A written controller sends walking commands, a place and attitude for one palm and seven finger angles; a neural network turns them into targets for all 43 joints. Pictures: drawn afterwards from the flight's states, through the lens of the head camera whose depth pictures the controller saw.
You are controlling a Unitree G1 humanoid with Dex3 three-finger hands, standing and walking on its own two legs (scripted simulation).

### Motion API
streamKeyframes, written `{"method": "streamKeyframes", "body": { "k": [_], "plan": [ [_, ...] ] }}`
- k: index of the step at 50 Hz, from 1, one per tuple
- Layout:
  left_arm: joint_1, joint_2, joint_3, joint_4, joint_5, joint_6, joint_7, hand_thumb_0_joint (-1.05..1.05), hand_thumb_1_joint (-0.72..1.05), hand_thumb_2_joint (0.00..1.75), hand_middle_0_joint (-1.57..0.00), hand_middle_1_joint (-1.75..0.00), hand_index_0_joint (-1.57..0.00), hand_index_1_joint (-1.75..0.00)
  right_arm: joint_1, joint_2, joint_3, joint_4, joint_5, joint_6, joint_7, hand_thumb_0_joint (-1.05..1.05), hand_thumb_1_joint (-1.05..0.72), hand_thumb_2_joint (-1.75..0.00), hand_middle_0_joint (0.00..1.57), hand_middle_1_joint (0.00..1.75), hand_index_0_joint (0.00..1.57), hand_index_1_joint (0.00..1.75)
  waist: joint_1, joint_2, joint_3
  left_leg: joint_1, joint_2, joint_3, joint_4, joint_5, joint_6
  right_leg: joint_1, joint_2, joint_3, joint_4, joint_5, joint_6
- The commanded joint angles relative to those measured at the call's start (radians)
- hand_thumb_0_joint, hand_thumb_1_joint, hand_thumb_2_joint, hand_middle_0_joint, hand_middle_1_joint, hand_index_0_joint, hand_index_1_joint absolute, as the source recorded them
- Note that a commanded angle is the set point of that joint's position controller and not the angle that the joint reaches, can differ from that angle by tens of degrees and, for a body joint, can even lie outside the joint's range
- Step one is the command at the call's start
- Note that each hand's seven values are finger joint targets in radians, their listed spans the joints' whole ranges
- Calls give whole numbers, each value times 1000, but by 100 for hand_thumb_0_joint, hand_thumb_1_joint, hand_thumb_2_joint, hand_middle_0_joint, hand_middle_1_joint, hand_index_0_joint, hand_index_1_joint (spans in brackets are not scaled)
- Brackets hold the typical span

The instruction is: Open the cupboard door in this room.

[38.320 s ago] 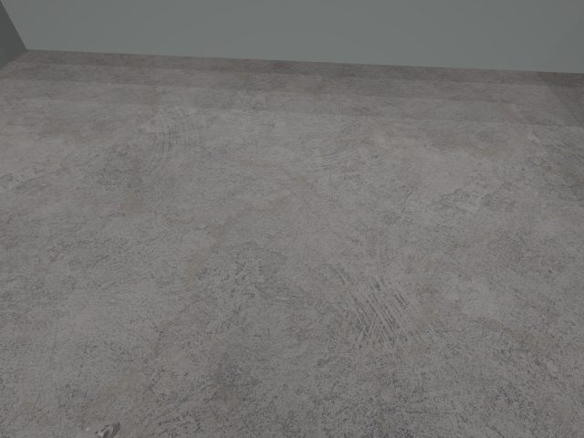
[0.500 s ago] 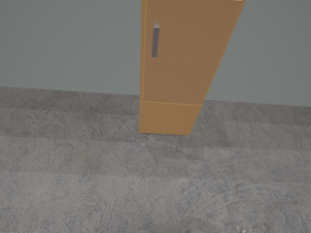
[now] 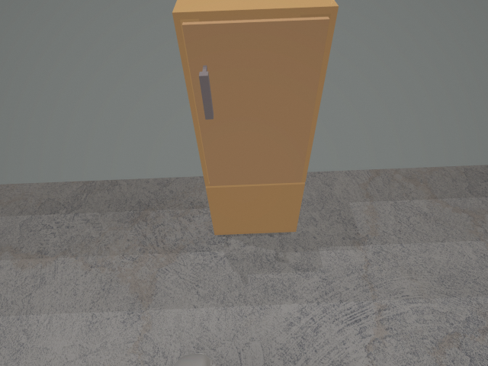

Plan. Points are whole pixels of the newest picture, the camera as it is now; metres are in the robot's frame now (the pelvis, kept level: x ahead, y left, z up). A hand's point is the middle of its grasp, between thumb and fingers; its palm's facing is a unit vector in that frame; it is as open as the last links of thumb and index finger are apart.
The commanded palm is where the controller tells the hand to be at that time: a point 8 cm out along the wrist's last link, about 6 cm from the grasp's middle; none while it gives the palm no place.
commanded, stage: take the last steps up to it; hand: left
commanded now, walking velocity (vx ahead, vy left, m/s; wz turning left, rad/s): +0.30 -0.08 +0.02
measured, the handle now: (207, 92) +0.78 +0.14 +0.04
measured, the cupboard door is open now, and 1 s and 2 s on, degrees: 0 0 0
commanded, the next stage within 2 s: come to a stop and stand still in 0.46 s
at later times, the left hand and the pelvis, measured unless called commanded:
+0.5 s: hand (157, 361) +0.17 +0.19 -0.18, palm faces +0.06 -0.99 -0.16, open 7.4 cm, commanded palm none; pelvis +0.17 +0.02 -0.01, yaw -1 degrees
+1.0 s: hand (184, 290) +0.31 +0.16 -0.18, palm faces +0.04 -0.97 -0.22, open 7.4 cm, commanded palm none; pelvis +0.22 -0.02 -0.02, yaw +1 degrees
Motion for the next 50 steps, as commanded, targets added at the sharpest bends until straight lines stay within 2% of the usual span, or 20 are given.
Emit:
{"method": "streamKeyframes", "body": {
  "k": [1,9,12,13,14,15,16,18,22,29,32,33,34,35,36,37,39,42,48,50],
  "plan": [
    [106,118,22,0,6,-30,11,0,90,90,-20,-30,-20,-30,-114,-15,-6,-92,3,-35,3,0,-90,-90,20,30,20,30,24,-118,118,-186,39,-3,20,58,-13,13,-252,180,-193,162,-99],
    [193,114,20,63,12,-25,21,0,90,90,-20,-30,-20,-30,-283,35,20,-138,10,-64,8,0,-90,-90,20,30,20,30,65,-146,112,-69,-3,83,-318,10,25,104,-246,139,-89,543,-107],
    [158,130,22,60,1,-24,18,0,90,90,-20,-30,-20,-30,-95,14,15,-79,7,-79,-16,0,-90,-90,20,30,20,30,-34,-128,7,240,-88,142,-483,97,59,70,-193,66,159,833,-67],
    [140,132,22,50,-3,-23,17,0,90,90,-20,-30,-20,-30,51,-29,3,-38,4,-84,-26,0,-90,-90,20,30,20,30,-98,-122,-73,483,-33,77,-540,193,85,-62,-178,56,345,726,-37],
    [176,84,17,31,-9,-21,11,0,90,90,-20,-30,-20,-30,179,-141,-26,-14,-8,-90,-38,0,-90,-90,20,30,20,30,-125,74,-195,746,227,-260,-556,314,184,-320,-74,14,608,307,17],
    [148,68,11,-1,-8,-26,2,0,90,90,-20,-30,-20,-30,249,-204,-36,6,4,-81,-42,0,-90,-90,20,30,20,30,-124,173,-213,780,428,-491,-670,478,292,-464,-5,34,861,-269,25],
    [110,91,17,-3,-3,-14,5,0,90,90,-20,-30,-20,-30,178,-199,-33,0,15,-78,-47,0,-90,-90,20,30,20,30,-98,121,-174,679,438,-475,-728,361,295,-508,-51,110,954,-269,24],
    [18,87,30,-20,10,0,-11,0,90,90,-20,-30,-20,-30,42,-95,-12,-40,9,-86,-47,0,-90,-90,20,30,20,30,-54,55,44,424,363,-354,-803,217,252,-543,-127,118,964,-141,44],
    [82,35,36,-32,18,35,-22,0,90,90,-20,-30,-20,-30,-36,-29,0,-80,7,-101,-37,0,-90,-90,20,30,20,30,28,50,42,262,238,-72,-818,266,180,-431,-158,80,765,-30,79],
    [-95,84,31,-115,12,40,-30,0,90,90,-20,-30,-20,-30,-27,-74,-6,-95,7,-85,-29,0,-90,-90,20,30,20,30,5,113,89,262,192,-14,-777,374,161,-356,-128,8,382,74,100],
    [-41,110,25,-97,8,30,-16,0,90,90,-20,-30,-20,-30,-47,-89,-2,-83,9,-69,-35,0,-90,-90,20,30,20,30,47,88,5,318,144,25,-606,480,94,-164,-91,-18,158,193,99],
    [-3,156,29,-81,9,20,-8,0,90,90,-20,-30,-20,-30,-36,-73,2,-76,15,-64,-33,0,-90,-90,20,30,20,30,64,32,-19,306,100,45,-544,365,48,-80,-125,11,68,373,101],
    [3,235,37,-79,13,11,4,0,90,90,-20,-30,-20,-30,6,-27,9,-69,24,-61,-28,0,-90,-90,20,30,20,30,54,-105,-62,201,39,57,-450,122,5,48,-254,158,92,713,59],
    [-7,282,41,-81,8,12,6,0,90,90,-20,-30,-20,-30,54,-11,10,-65,35,-46,-23,0,-90,-90,20,30,20,30,35,-175,-81,181,-31,67,-366,-204,-14,62,-389,208,97,955,-26],
    [-16,302,46,-86,5,16,9,0,90,90,-20,-30,-20,-30,48,-16,5,-66,37,-22,-33,0,-90,-90,20,30,20,30,44,-234,-104,203,-37,48,-243,-329,-20,19,-438,237,78,1010,-95],
    [-43,305,56,-90,5,17,17,0,90,90,-20,-30,-20,-30,42,-33,4,-68,36,-7,-38,0,-90,-90,20,30,20,30,52,-353,-127,191,-34,5,-135,-369,-19,-7,-452,292,59,996,-135],
    [-107,286,63,-112,10,39,33,0,90,90,-20,-30,-20,-30,5,-50,0,-69,37,0,-40,0,-90,-90,20,30,20,30,59,-244,-105,128,-41,-54,-5,-336,-13,-6,-450,264,81,944,-167],
    [-159,285,71,-152,17,54,39,0,90,90,-20,-30,-20,-30,-20,-42,0,-89,28,21,-26,0,-90,-90,20,30,20,30,48,-211,-108,126,-56,-63,28,-262,-22,-97,-411,215,47,698,-121],
    [-208,276,82,-182,27,67,30,0,90,90,-20,-30,-20,-30,9,-23,6,-110,25,8,-11,0,-90,-90,20,30,20,30,28,-260,-94,214,-57,-18,-249,-184,-9,-195,-342,218,-46,130,-75],
    [-219,270,78,-180,20,73,25,0,90,90,-20,-30,-20,-30,88,-8,11,-86,26,-5,-13,0,-90,-90,20,30,20,30,-10,-220,-89,348,-75,30,-470,-68,-4,-277,-289,182,-22,-64,-28]
  ]
}}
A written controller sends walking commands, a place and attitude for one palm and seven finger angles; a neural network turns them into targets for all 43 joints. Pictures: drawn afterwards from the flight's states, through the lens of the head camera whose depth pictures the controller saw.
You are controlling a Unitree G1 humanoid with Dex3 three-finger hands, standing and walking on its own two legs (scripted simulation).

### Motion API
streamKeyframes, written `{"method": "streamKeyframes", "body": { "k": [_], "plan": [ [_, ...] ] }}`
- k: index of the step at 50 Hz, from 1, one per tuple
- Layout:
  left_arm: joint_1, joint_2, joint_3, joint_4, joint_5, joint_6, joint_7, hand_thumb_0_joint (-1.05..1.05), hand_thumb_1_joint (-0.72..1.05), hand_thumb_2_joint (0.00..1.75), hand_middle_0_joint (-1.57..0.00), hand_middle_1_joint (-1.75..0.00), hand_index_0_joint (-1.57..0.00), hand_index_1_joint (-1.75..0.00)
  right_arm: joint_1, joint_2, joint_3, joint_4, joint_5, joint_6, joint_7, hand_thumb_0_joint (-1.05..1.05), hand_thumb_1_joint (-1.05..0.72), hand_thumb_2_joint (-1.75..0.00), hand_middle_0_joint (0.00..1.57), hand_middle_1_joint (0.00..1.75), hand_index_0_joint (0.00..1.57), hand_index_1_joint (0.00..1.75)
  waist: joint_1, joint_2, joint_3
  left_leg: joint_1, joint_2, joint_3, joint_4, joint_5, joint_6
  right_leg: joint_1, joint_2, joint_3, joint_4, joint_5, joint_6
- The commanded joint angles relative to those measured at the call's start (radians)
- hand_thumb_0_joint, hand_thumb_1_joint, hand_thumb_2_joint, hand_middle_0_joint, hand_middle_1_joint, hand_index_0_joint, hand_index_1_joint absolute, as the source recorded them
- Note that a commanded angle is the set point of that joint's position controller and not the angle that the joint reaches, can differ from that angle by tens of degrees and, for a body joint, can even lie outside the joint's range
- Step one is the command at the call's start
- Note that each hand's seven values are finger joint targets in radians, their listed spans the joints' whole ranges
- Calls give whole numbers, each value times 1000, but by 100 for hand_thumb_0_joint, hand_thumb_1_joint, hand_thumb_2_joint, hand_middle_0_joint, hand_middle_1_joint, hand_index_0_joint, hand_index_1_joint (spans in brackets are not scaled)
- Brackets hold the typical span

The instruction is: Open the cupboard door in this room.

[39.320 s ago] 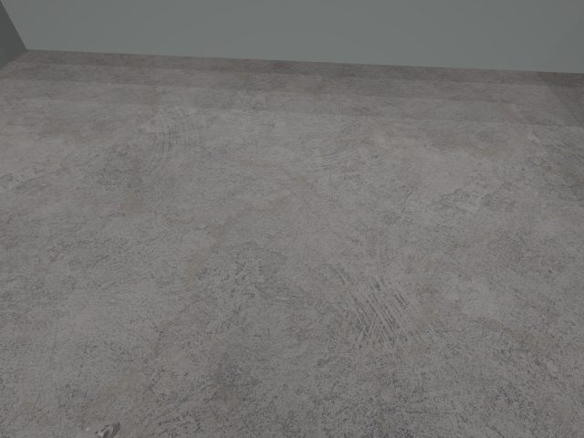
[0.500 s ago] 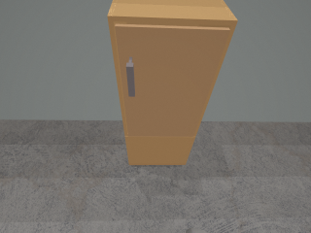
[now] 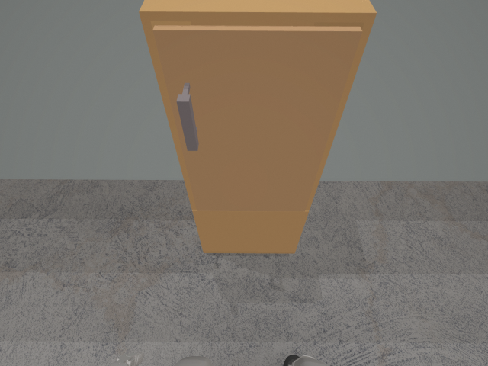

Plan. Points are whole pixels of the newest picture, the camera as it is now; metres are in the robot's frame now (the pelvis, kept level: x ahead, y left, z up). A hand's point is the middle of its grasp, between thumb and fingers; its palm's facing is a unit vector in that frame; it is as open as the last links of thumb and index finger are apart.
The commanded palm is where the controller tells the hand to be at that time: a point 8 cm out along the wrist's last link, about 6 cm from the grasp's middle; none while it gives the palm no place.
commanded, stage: come to a stop and stand still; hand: left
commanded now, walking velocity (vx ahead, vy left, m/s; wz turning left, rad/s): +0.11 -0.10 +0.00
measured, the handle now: (189, 117) +0.56 +0.16 +0.05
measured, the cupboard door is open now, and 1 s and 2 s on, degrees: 0 0 0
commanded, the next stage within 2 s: look again from close up in 0.94 s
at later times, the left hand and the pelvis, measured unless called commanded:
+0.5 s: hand out of the picture -0.02 +0.17 -0.17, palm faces -0.02 -0.98 -0.19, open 7.4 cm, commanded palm none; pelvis +0.00 +0.01 +0.01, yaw -1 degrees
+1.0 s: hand out of the picture -0.03 +0.17 -0.16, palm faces +0.03 -0.98 -0.19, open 7.4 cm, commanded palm none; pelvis -0.03 +0.00 +0.01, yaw -1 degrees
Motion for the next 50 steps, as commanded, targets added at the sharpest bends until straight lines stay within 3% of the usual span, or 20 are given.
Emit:
{"method": "streamKeyframes", "body": {
  "k": [1,2,3,4,6,8,14,16,17,18,19,20,21,22,24,25,29,33,38,50],
  "plan": [
    [38,185,48,-47,-8,5,5,0,90,90,-20,-30,-20,-30,251,-29,-3,14,1,-36,-5,0,-90,-90,20,30,20,30,-48,-113,-172,259,15,5,-410,168,16,-34,-104,161,-121,-332,-67],
    [63,115,31,-49,-18,11,0,0,90,90,-20,-30,-20,-30,235,-84,-12,3,-8,-46,-7,0,-90,-90,20,30,20,30,-45,124,-110,211,144,-209,-574,-4,48,-142,1,103,41,-418,-21],
    [64,60,18,-59,-23,16,-4,0,90,90,-20,-30,-20,-30,171,-156,-21,-37,-17,-48,-15,0,-90,-90,20,30,20,30,-45,337,-7,-24,317,-430,-752,-185,108,-119,101,43,202,-393,20],
    [72,89,21,-39,-13,24,-5,0,90,90,-20,-30,-20,-30,72,-156,-20,-57,-19,-49,-22,0,-90,-90,20,30,20,30,-18,322,43,-178,349,-470,-803,-286,150,-46,75,132,305,-336,12],
    [138,97,28,13,-5,18,-22,0,90,90,-20,-30,-20,-30,-2,-115,-2,-58,-19,-62,-31,0,-90,-90,20,30,20,30,30,190,43,-120,260,-327,-759,-156,135,-43,97,143,426,-239,15],
    [176,81,16,48,-7,3,-26,0,90,90,-20,-30,-20,-30,36,-94,3,-37,-11,-76,-38,0,-90,-90,20,30,20,30,19,119,-7,84,218,-219,-695,77,131,-106,94,135,418,-197,27],
    [119,52,-17,60,-23,-19,-21,0,90,90,-20,-30,-20,-30,162,-80,0,44,-8,-76,-50,0,-90,-90,20,30,20,30,-52,131,-84,329,261,-189,-556,677,188,-2,75,84,108,-306,29],
    [164,50,-22,89,-28,-22,-16,0,90,90,-20,-30,-20,-30,164,-90,0,65,-5,-72,-50,0,-90,-90,20,30,20,30,-36,138,-114,330,240,-171,-496,804,169,102,83,64,-37,-233,22],
    [214,50,-24,111,-29,-27,-12,0,90,90,-20,-30,-20,-30,149,-88,1,69,1,-72,-50,0,-90,-90,20,30,20,30,-15,131,-135,318,219,-149,-462,773,144,170,78,59,-140,-125,19],
    [329,87,-28,168,-2,-53,35,0,90,90,-20,-30,-20,-30,54,-120,14,15,15,-84,-36,0,-90,-90,20,30,20,30,33,97,-103,213,191,-73,-260,759,74,165,20,159,-189,73,-16],
    [328,137,-15,148,-2,-73,27,0,90,90,-20,-30,-20,-30,37,-53,32,-38,12,-88,-24,0,-90,-90,20,30,20,30,14,6,-108,100,95,-26,-235,507,39,274,-43,182,-181,435,-38],
    [291,134,-33,132,-9,-75,19,0,90,90,-20,-30,-20,-30,101,-8,44,-35,6,-85,-24,0,-90,-90,20,30,20,30,-32,-86,-167,97,45,-18,-299,223,25,271,-91,210,-132,403,-79],
    [272,102,-33,129,-12,-77,18,0,90,90,-20,-30,-20,-30,134,-18,38,-5,-5,-82,-26,0,-90,-90,20,30,20,30,-39,-191,-214,114,45,-30,-310,280,37,307,-49,181,-88,459,-84],
    [263,89,-35,123,-16,-75,19,0,90,90,-20,-30,-20,-30,159,-37,35,8,-2,-81,-29,0,-90,-90,20,30,20,30,-44,-187,-222,137,66,-36,-336,336,45,302,-29,159,-66,415,-75],
    [257,78,-35,112,-13,-67,19,0,90,90,-20,-30,-20,-30,164,-32,38,22,-2,-85,-34,0,-90,-90,20,30,20,30,-37,6,-181,179,95,-48,-355,474,53,241,6,135,-45,277,-64],
    [262,81,-34,107,-14,-62,17,0,90,90,-20,-30,-20,-30,154,-39,40,26,-3,-84,-37,0,-90,-90,20,30,20,30,-29,61,-148,168,105,-57,-355,514,56,214,19,137,-43,204,-61],
    [260,75,-35,104,-15,-56,13,0,90,90,-20,-30,-20,-30,142,-26,45,21,-2,-78,-39,0,-90,-90,20,30,20,30,-21,5,-51,116,100,-60,-393,404,58,173,26,150,-85,89,-60],
    [253,82,-33,91,-17,-53,10,0,90,90,-20,-30,-20,-30,145,-27,47,26,-3,-77,-35,0,-90,-90,20,30,20,30,-22,6,-12,98,86,-65,-431,307,56,145,30,169,-126,-51,-59],
    [252,90,-30,78,-19,-54,7,0,90,90,-20,-30,-20,-30,160,-26,51,35,-5,-75,-30,0,-90,-90,20,30,20,30,-19,-35,3,93,77,-60,-446,261,56,132,24,175,-170,-141,-62],
    [267,85,-28,73,-20,-54,5,0,90,90,-20,-30,-20,-30,190,-25,56,61,-3,-80,-31,0,-90,-90,20,30,20,30,-14,1,-9,81,86,-69,-475,255,53,153,26,165,-182,-152,-59]
  ]
}}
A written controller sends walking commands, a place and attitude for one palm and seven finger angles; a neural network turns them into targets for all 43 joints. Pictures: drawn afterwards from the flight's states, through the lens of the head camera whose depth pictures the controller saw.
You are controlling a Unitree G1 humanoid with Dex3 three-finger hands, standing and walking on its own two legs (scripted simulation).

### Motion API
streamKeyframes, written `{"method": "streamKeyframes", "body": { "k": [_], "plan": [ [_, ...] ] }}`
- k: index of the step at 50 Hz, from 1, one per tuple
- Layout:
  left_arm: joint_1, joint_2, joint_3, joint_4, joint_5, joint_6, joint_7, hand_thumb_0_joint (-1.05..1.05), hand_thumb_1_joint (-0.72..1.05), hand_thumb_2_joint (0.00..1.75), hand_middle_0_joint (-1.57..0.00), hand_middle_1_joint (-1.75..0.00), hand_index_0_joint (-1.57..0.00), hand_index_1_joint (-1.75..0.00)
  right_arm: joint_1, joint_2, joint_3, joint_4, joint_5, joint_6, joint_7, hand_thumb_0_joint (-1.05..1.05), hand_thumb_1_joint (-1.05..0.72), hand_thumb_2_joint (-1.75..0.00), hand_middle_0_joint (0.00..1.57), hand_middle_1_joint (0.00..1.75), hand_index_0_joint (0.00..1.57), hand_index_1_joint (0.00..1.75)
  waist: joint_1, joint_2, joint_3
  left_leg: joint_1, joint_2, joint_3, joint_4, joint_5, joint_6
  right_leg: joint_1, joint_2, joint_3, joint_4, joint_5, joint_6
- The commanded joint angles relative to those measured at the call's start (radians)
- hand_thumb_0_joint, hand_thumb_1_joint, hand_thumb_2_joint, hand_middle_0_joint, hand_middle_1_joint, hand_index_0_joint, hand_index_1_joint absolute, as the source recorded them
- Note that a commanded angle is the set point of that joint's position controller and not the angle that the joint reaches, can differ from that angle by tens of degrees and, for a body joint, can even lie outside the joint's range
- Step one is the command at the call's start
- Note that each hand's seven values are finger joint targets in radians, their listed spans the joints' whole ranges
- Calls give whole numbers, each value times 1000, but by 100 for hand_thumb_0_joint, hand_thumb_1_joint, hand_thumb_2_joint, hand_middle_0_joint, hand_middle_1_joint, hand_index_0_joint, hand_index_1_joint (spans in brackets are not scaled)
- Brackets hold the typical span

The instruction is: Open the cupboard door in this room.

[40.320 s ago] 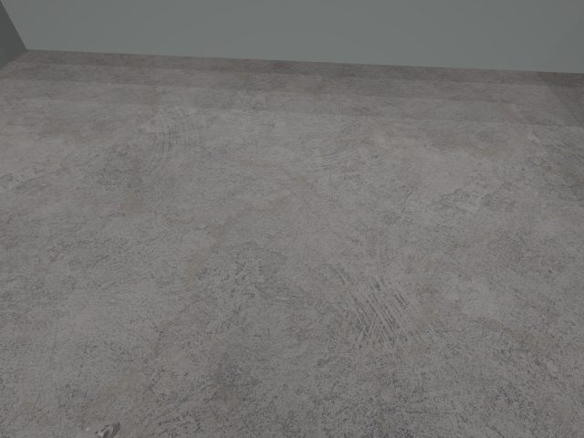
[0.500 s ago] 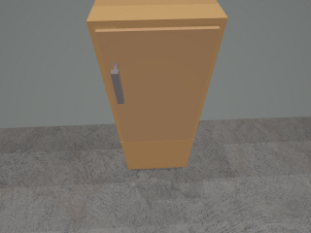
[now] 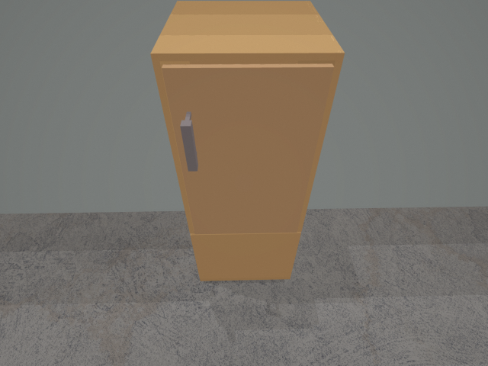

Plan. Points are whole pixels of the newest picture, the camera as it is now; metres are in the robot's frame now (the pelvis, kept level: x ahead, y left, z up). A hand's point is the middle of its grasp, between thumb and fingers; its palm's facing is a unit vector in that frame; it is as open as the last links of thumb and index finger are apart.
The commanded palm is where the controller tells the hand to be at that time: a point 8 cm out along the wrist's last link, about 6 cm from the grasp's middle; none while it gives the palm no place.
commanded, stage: look again from close up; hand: left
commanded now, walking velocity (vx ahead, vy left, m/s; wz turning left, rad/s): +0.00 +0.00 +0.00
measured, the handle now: (190, 141) +0.59 +0.16 +0.04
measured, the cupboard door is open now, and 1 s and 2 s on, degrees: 0 0 0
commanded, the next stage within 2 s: shuffle to correct the standing spot in 0.52 s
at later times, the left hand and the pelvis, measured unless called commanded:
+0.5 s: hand out of the picture -0.03 +0.16 -0.18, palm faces +0.06 -0.99 -0.15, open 7.4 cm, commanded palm none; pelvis -0.01 +0.01 +0.00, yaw +0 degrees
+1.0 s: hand out of the picture -0.02 +0.15 -0.18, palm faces +0.10 -0.98 -0.16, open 7.4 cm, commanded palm none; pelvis +0.03 -0.01 -0.01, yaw +2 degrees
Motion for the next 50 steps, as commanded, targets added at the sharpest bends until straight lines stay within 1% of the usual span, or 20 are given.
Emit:
{"method": "streamKeyframes", "body": {
  "k": [1,10,11,13,17,19,23,25,31,32,34,37,38,40,42,45,47,48,49,50],
  "plan": [
    [57,105,24,-32,4,-12,5,0,90,90,-20,-30,-20,-30,51,-80,-16,-26,3,-20,-9,0,-90,-90,20,30,20,30,0,-15,104,-65,64,-71,-96,9,33,-49,-99,116,-138,-5,-17],
    [75,89,24,-23,5,-9,5,0,90,90,-20,-30,-20,-30,69,-68,-17,-14,3,-15,-9,0,-90,-90,20,30,20,30,-1,-28,114,-81,60,-72,-102,-47,31,-68,-100,117,-154,-74,-16],
    [76,84,23,-20,5,-8,5,0,90,90,-20,-30,-20,-30,65,-66,-18,-13,3,-14,-9,0,-90,-90,20,30,20,30,-1,-10,125,-82,59,-77,-106,-52,32,-79,-98,121,-153,-75,-17],
    [82,81,24,-19,6,-8,5,0,90,90,-20,-30,-20,-30,70,-64,-19,-14,2,-15,-9,0,-90,-90,20,30,20,30,0,-12,120,-91,61,-79,-110,-63,33,-74,-97,118,-151,-76,-16],
    [94,74,23,-18,5,-9,4,0,90,90,-20,-30,-20,-30,69,-62,-18,-13,4,-18,-10,0,-90,-90,20,30,20,30,4,-7,102,-86,64,-84,-110,-44,36,-58,-99,111,-141,-41,-15],
    [93,73,22,-15,7,-7,5,0,90,90,-20,-30,-20,-30,69,-62,-19,-12,4,-16,-10,0,-90,-90,20,30,20,30,3,-3,123,-96,67,-88,-119,-65,35,-71,-94,107,-139,-49,-13],
    [96,65,24,-15,7,-8,5,0,90,90,-20,-30,-20,-30,68,-62,-22,-15,3,-18,-10,0,-90,-90,20,30,20,30,4,-9,105,-96,69,-94,-126,-61,39,-57,-93,104,-126,-23,-12],
    [99,64,23,-14,8,-8,5,0,90,90,-20,-30,-20,-30,63,-64,-21,-14,3,-21,-11,0,-90,-90,20,30,20,30,5,8,104,-95,73,-96,-127,-45,40,-53,-93,101,-121,1,-11],
    [97,64,23,-13,9,-10,6,0,90,90,-20,-30,-20,-30,53,-65,-23,-14,5,-24,-11,0,-90,-90,20,30,20,30,7,-14,93,-84,75,-95,-125,-12,42,-40,-96,96,-113,33,-8],
    [105,56,24,-10,8,-9,5,0,90,90,-20,-30,-20,-30,61,-60,-21,-11,2,-23,-11,0,-90,-90,20,30,20,30,4,-19,79,-77,76,-100,-128,-53,44,-36,-92,89,-109,-9,-7],
    [106,53,26,-8,14,-2,2,0,90,90,-20,-30,-20,-30,65,-67,-26,-9,-1,-15,-10,0,-90,-90,20,30,20,30,2,-17,111,-105,88,-130,-153,-192,55,-61,-78,63,-86,-111,-6],
    [121,45,32,-18,21,6,-6,0,90,90,-20,-30,-20,-30,58,-91,-39,-20,-8,-7,-9,0,-90,-90,20,30,20,30,5,40,147,-170,120,-199,-214,-365,84,-82,-54,21,-28,-178,-2],
    [127,45,34,-23,25,7,-8,0,90,90,-20,-30,-20,-30,55,-97,-44,-25,-9,-6,-9,0,-90,-90,20,30,20,30,9,49,165,-197,130,-214,-223,-395,93,-84,-51,12,-13,-178,-1],
    [143,40,38,-27,27,7,-13,0,90,90,-20,-30,-20,-30,61,-101,-50,-33,-10,-7,-12,0,-90,-90,20,30,20,30,11,30,154,-198,140,-230,-215,-390,106,-79,-48,15,-5,-165,-6],
    [162,39,41,-27,26,4,-17,0,90,90,-20,-30,-20,-30,62,-97,-53,-39,-10,-10,-14,0,-90,-90,20,30,20,30,14,30,150,-190,134,-210,-181,-343,106,-80,-60,30,-21,-150,-13],
    [181,48,47,-30,24,1,-19,0,90,90,-20,-30,-20,-30,66,-77,-53,-46,-8,-14,-17,0,-90,-90,20,30,20,30,14,-22,142,-184,103,-144,-78,-210,93,-63,-83,78,-65,-125,-33],
    [206,67,56,-22,22,-4,-18,0,90,90,-20,-30,-20,-30,68,-51,-46,-47,-7,-22,-20,0,-90,-90,20,30,20,30,19,-111,100,-195,56,-46,52,-80,72,8,-124,135,-100,-47,-60],
    [226,83,63,-17,22,-4,-16,0,90,90,-20,-30,-20,-30,64,-36,-42,-51,-7,-25,-21,0,-90,-90,20,30,20,30,22,-166,78,-226,23,12,143,-75,57,55,-162,177,-122,16,-84],
    [239,95,67,-9,22,-2,-12,0,90,90,-20,-30,-20,-30,56,-22,-40,-56,-8,-24,-22,0,-90,-90,20,30,20,30,22,-218,78,-259,7,50,215,-122,48,79,-200,214,-140,74,-113],
    [242,89,67,-10,23,1,-10,0,90,90,-20,-30,-20,-30,24,-24,-40,-65,-9,-22,-23,0,-90,-90,20,30,20,30,31,-203,106,-289,10,55,283,-192,46,70,-227,236,-152,151,-145]
  ]
}}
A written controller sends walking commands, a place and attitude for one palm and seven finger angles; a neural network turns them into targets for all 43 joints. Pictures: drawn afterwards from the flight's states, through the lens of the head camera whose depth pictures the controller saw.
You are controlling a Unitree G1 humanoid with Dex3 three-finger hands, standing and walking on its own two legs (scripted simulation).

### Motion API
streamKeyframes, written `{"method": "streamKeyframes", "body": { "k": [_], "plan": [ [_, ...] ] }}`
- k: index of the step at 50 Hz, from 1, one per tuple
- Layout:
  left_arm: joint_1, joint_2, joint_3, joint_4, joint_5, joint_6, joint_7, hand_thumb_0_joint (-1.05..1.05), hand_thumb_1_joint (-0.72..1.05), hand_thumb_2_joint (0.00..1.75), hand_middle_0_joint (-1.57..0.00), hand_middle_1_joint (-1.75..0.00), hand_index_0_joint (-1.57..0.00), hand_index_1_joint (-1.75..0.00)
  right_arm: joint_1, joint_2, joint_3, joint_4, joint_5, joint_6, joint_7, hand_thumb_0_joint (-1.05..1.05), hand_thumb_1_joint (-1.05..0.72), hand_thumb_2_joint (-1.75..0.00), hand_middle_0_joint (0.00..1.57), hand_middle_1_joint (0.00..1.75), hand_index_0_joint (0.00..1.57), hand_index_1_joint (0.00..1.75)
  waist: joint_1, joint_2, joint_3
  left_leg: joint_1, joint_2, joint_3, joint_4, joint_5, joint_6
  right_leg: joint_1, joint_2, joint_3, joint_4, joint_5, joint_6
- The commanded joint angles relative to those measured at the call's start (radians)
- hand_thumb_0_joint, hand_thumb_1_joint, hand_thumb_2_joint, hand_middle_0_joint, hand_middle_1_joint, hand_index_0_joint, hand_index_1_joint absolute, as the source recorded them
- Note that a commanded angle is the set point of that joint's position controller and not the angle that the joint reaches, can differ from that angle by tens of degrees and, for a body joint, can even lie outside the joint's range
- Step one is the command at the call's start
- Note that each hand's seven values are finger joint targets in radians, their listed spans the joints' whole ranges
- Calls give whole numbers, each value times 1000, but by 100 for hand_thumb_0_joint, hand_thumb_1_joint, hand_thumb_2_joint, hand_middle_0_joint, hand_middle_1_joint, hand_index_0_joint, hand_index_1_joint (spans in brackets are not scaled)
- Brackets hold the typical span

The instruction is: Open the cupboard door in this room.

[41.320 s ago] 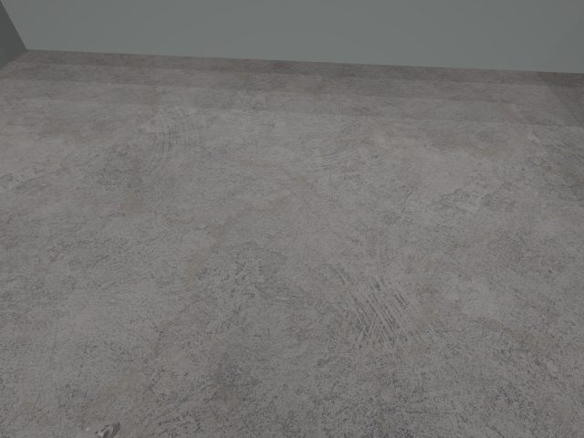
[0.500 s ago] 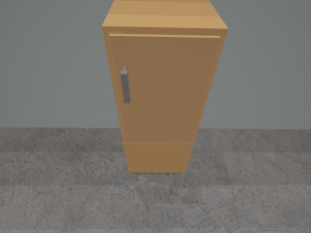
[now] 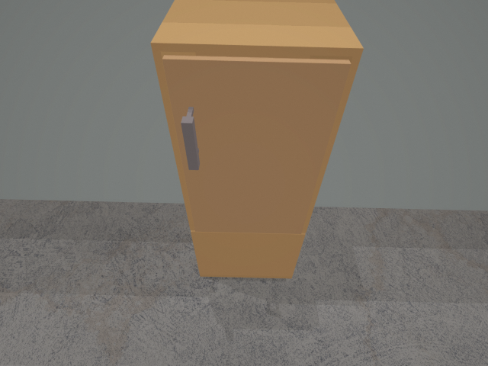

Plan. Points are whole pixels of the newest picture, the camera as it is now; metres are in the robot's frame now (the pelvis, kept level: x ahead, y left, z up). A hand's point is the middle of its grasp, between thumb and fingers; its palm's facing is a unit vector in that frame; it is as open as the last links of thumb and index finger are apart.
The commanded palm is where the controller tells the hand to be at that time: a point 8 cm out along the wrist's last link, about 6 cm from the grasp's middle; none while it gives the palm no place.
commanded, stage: shuffle to correct the standing spot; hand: left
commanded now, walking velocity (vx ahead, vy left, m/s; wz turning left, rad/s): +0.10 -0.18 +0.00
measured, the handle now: (192, 138) +0.56 +0.16 +0.05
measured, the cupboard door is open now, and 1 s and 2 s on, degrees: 0 0 0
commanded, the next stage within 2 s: come to a stop and stand still in 0.18 s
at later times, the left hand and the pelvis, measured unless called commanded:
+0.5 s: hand out of the picture +0.12 +0.12 -0.17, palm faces +0.06 -0.96 -0.27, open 7.3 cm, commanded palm none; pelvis +0.07 -0.08 -0.01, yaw +2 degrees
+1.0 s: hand out of the picture +0.04 +0.10 -0.17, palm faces +0.10 -0.98 -0.16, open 7.4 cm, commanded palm none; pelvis +0.05 -0.06 +0.01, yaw +2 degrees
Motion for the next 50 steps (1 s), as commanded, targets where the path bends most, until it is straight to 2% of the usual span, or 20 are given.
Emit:
{"method": "streamKeyframes", "body": {
  "k": [1,4,6,7,9,13,17,18,20,22,25,30,35,36,37,38,39,42,47,50],
  "plan": [
    [138,108,30,-4,7,1,9,0,90,90,-20,-30,-20,-30,-31,-45,-12,-65,2,-23,-12,0,-90,-90,20,30,20,30,18,-155,132,-225,8,85,175,-134,24,89,-248,264,-214,298,-156],
    [67,95,24,-15,2,11,7,0,90,90,-20,-30,-20,-30,63,-36,-10,-19,5,-30,-12,0,-90,-90,20,30,20,30,-50,-50,92,32,37,82,-94,51,33,-36,-168,142,-52,333,-109],
    [19,41,11,-57,1,7,-7,0,90,90,-20,-30,-20,-30,227,-182,-45,37,-11,-34,-34,0,-90,-90,20,30,20,30,-100,276,56,311,388,-353,-267,436,204,-377,-7,-31,349,-108,16],
    [-53,75,24,-79,15,16,-7,0,90,90,-20,-30,-20,-30,242,-191,-44,53,-12,-31,-40,0,-90,-90,20,30,20,30,-106,254,124,273,447,-381,-283,541,253,-458,-33,41,518,-228,16],
    [-92,78,33,-97,14,19,-20,0,90,90,-20,-30,-20,-30,148,-162,-37,19,-9,-40,-42,0,-90,-90,20,30,20,30,-62,91,163,174,418,-278,-265,598,234,-460,-88,100,561,-152,21],
    [-94,30,36,-105,2,42,-40,0,90,90,-20,-30,-20,-30,22,-194,-53,-26,-11,-43,-40,0,-90,-90,20,30,20,30,-22,176,99,81,299,-55,-266,541,143,-284,-94,47,333,-37,51],
    [-21,42,43,-72,-1,22,-34,0,90,90,-20,-30,-20,-30,-32,-207,-66,-49,-9,-14,-26,0,-90,-90,20,30,20,30,16,182,63,4,208,21,-114,430,67,-37,-35,-52,7,168,55],
    [37,91,51,-54,1,6,-26,0,90,90,-20,-30,-20,-30,-14,-184,-64,-51,-4,-11,-16,0,-90,-90,20,30,20,30,38,85,28,-30,151,50,-20,303,27,76,-60,-24,-80,272,62],
    [55,240,65,-56,-1,-14,-1,0,90,90,-20,-30,-20,-30,51,-58,-37,-77,17,0,-4,0,-90,-90,20,30,20,30,26,-289,-110,-128,0,75,250,-273,-27,183,-388,274,-147,710,-57],
    [-35,234,54,-81,1,-12,10,0,90,90,-20,-30,-20,-30,0,-62,-39,-87,22,14,-9,0,-90,-90,20,30,20,30,26,-319,-50,-155,10,0,402,-311,-14,72,-395,308,-141,789,-132],
    [-110,211,51,-109,8,3,28,0,90,90,-20,-30,-20,-30,-42,-64,-34,-78,20,21,-1,0,-90,-90,20,30,20,30,22,-194,-6,-174,-4,10,420,-254,-27,43,-378,234,-118,822,-158],
    [-141,246,67,-137,8,18,36,0,90,90,-20,-30,-20,-30,-89,-83,-38,-117,15,40,17,0,-90,-90,20,30,20,30,31,-177,-21,-143,-24,16,331,-167,-39,13,-393,235,-178,590,-170],
    [-197,240,67,-156,1,34,28,0,90,90,-20,-30,-20,-30,-7,-75,-36,-115,15,28,19,0,-90,-90,20,30,20,30,-25,-123,-17,130,-52,73,-89,62,-20,-157,-300,192,-141,219,-87],
    [-202,206,57,-166,-5,41,23,0,90,90,-20,-30,-20,-30,16,-103,-38,-113,15,22,16,0,-90,-90,20,30,20,30,-36,-42,0,184,-4,28,-185,68,-2,-217,-229,146,-75,73,-42],
    [-191,139,46,-183,-11,50,16,0,90,90,-20,-30,-20,-30,-7,-170,-47,-135,2,15,14,0,-90,-90,20,30,20,30,-25,191,42,120,176,-223,-309,8,72,-294,-106,58,52,-96,22],
    [-208,119,40,-195,-10,52,14,0,90,90,-20,-30,-20,-30,-58,-214,-49,-174,-5,20,11,0,-90,-90,20,30,20,30,-24,256,96,-74,288,-337,-419,-97,165,-242,-53,16,213,-172,49],
    [-205,116,37,-182,3,59,17,0,90,90,-20,-30,-20,-30,-98,-195,-45,-178,-7,13,10,0,-90,-90,20,30,20,30,-13,243,104,-137,291,-377,-458,-163,192,-224,-57,78,341,-165,38],
    [-108,93,29,-104,9,42,-1,0,90,90,-20,-30,-20,-30,-155,-142,-23,-174,-1,-7,3,0,-90,-90,20,30,20,30,29,90,70,-51,186,-199,-413,-59,159,-226,-60,97,434,-16,44],
    [-132,58,1,-84,2,21,0,0,90,90,-20,-30,-20,-30,-50,-141,-25,-114,-2,-18,-7,0,-90,-90,20,30,20,30,-25,75,45,131,206,-177,-352,206,180,-168,-66,61,148,-104,56],
    [-67,57,-6,-42,-6,8,6,0,90,90,-20,-30,-20,-30,-50,-141,-18,-83,7,-16,-7,0,-90,-90,20,30,20,30,5,43,32,106,166,-129,-258,309,134,-4,-61,61,-141,61,54]
  ]
}}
